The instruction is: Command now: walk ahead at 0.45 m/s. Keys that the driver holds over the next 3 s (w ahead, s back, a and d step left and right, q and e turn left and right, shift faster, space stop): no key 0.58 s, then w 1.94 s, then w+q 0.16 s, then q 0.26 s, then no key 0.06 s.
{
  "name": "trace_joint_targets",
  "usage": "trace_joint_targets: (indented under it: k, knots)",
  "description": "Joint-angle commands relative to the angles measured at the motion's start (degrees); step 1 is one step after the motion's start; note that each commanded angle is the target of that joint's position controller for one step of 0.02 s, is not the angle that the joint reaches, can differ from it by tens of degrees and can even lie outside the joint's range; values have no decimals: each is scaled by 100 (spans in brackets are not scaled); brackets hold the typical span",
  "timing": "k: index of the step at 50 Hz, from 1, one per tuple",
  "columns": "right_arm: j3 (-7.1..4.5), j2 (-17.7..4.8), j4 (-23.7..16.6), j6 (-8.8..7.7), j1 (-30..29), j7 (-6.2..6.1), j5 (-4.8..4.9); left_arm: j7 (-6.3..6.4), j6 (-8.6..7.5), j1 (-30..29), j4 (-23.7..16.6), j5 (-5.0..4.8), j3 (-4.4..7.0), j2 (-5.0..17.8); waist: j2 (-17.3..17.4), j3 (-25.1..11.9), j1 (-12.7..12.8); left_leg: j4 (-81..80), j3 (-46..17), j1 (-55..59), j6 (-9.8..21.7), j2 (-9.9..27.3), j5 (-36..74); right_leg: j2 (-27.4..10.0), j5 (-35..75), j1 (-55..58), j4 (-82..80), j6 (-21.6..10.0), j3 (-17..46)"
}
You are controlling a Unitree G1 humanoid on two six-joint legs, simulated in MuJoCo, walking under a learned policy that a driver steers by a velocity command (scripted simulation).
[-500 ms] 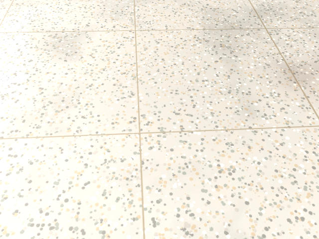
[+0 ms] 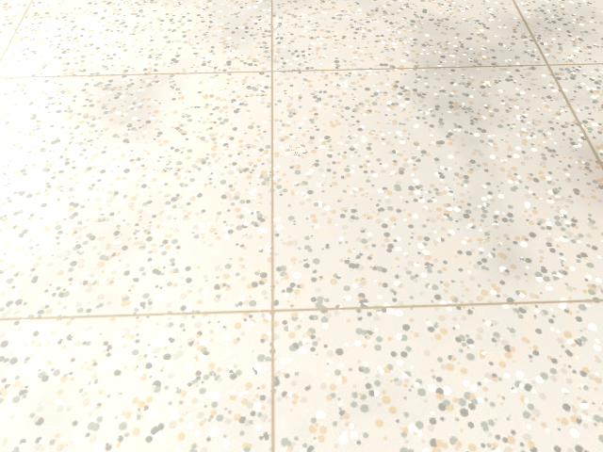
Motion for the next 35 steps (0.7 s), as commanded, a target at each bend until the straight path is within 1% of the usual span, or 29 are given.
trace_joint_targets:
  k: [1,2,4,6,8,10,11,13,14,15,16,17,18,19,20,21,22,23,24,25,26,28,29,30,31,32,33,34,35]
  knots:
    - [-128,-241,-195,101,599,-79,-6,-41,-123,24,-115,22,7,307,-362,-144,-270,-169,-147,-561,-53,553,322,-1560,758,258,-1672,-1006,1609]
    - [-154,-277,-250,139,509,-110,-35,-22,-140,98,-44,43,5,379,-368,-21,-314,-400,-80,-581,-141,556,363,-1533,1492,71,-1678,-1022,1363]
    - [-185,-338,-446,155,109,-152,-129,55,-139,240,52,110,18,567,-370,43,-305,-1064,29,-794,-337,544,778,-1473,2826,41,-1564,-1008,960]
    - [-158,-261,-566,156,-295,-152,-168,143,-66,384,99,103,19,646,-399,-88,-198,-1994,154,-750,-414,477,1381,-1315,3336,176,-1392,-864,632]
    - [-108,-159,-646,162,-741,-129,-158,200,2,575,153,59,22,735,-435,-212,-8,-2917,287,-446,-410,305,1949,-1193,3272,320,-1254,-705,438]
    - [-105,-217,-699,194,-1041,-105,-131,223,66,775,253,24,34,828,-480,-302,140,-3418,291,-271,-433,178,2167,-1285,2947,605,-1128,-679,509]
    - [-111,-271,-728,209,-1143,-94,-124,230,100,811,295,9,31,822,-515,-309,170,-3612,248,-233,-420,149,2136,-1359,2818,760,-1034,-674,585]
    - [-139,-396,-794,202,-1283,-66,-144,246,156,779,353,-27,28,782,-578,-321,161,-3969,183,-171,-319,88,1847,-1500,2685,1061,-708,-619,771]
    - [-163,-457,-784,179,-1214,-53,-170,258,179,699,362,-59,31,772,-577,-373,79,-4238,188,-6,-238,43,1789,-1516,2559,1172,-471,-547,852]
    - [-204,-523,-682,148,-955,-51,-208,273,201,597,357,-107,23,732,-482,-475,-85,-4730,250,403,-141,-33,2090,-1391,2262,1211,-133,-407,860]
    - [-289,-775,-554,123,-652,-81,-254,284,195,787,380,-78,2,650,-238,-659,-105,-5052,135,1046,-25,98,3351,-1071,1940,1141,330,-187,781]
    - [-367,-1171,-514,131,-384,-110,-304,276,131,1262,406,69,-66,439,314,-1162,111,-4537,-448,2278,304,825,5443,-669,635,451,1081,43,598]
    - [-299,-924,-430,210,-190,-116,-297,265,121,1878,635,69,-222,-93,1131,-1673,180,-4423,-1229,3156,1145,1634,5947,-327,-1470,-410,1987,350,370]
    - [-182,-449,-380,251,-10,-70,-266,283,218,1583,620,-15,-187,151,1142,-1733,-73,-4850,-1793,2879,1411,1865,4978,-335,-2939,-619,2652,519,525]
    - [-140,-413,-402,252,-219,-32,-252,307,332,1162,488,-85,-105,466,879,-1413,-81,-5131,-1846,2405,1299,1749,3714,-462,-3235,-836,3086,561,684]
    - [-145,-511,-476,257,-553,-29,-260,354,455,908,452,-85,-58,537,568,-1175,-14,-5324,-1742,1953,1127,1623,2738,-600,-3040,-894,3274,610,755]
    - [-161,-613,-561,267,-928,-43,-257,395,565,808,453,-47,-34,511,414,-925,93,-5553,-1557,1392,987,1509,2005,-713,-2750,-773,3143,666,781]
    - [-171,-659,-624,288,-1240,-69,-267,435,646,798,471,-25,-26,449,468,-784,217,-5739,-1357,923,831,1340,1432,-794,-2447,-504,2839,704,773]
    - [-180,-670,-634,326,-1407,-84,-290,464,684,831,520,-21,-40,338,554,-655,277,-5851,-1091,523,737,1136,1123,-736,-2231,-197,2494,730,642]
    - [-176,-632,-606,358,-1423,-99,-305,482,696,897,592,-11,-55,244,606,-629,289,-5881,-852,304,694,981,966,-672,-1987,89,2172,730,533]
    - [-168,-580,-558,383,-1372,-116,-293,489,696,955,662,-4,-61,187,613,-658,289,-5861,-695,237,666,874,770,-619,-1647,319,1820,711,451]
    - [-153,-515,-463,424,-1315,-141,-187,470,698,1059,787,21,-59,132,576,-664,352,-5767,-497,122,534,702,30,-501,-743,808,912,620,273]
    - [-135,-450,-381,435,-1175,-145,-138,455,710,1001,788,75,-51,173,513,-581,327,-5755,-450,49,358,598,-509,-490,-542,944,572,534,254]
    - [-128,-408,-262,439,-982,-143,-130,442,717,1088,814,146,-48,242,420,-551,299,-5757,-404,-60,136,480,-1329,-603,-702,1033,412,407,336]
    - [-174,-525,-255,460,-966,-145,-129,458,717,1086,760,132,-31,421,311,-292,214,-5555,-340,-184,1,328,-1690,-799,-1661,753,189,205,523]
    - [-202,-481,-301,479,-969,-181,-92,455,696,1093,845,35,85,821,-455,35,128,-5223,280,23,-143,-163,-1688,-834,-3199,-100,-157,-54,739]
    - [-215,-515,-326,436,-1124,-201,-69,456,628,1075,809,-2,113,843,-861,263,243,-4537,536,180,-239,-337,-1388,-1071,-3827,-476,-826,-244,1215]
    - [-228,-450,-390,366,-1276,-189,-19,468,534,1046,785,1,150,921,-1351,385,279,-3843,766,-105,-252,-536,-737,-1543,-3875,-275,-1396,-388,1918]
    - [-241,-377,-368,304,-1269,-160,-36,483,430,879,737,-21,223,1058,-1598,455,234,-3187,720,-323,-170,-509,-212,-1927,-3541,-34,-1604,-527,2437]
